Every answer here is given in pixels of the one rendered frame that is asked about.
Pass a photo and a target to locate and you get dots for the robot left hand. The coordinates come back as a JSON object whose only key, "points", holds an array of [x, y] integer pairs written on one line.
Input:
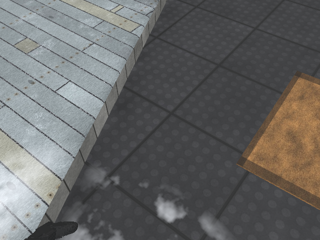
{"points": [[52, 231]]}

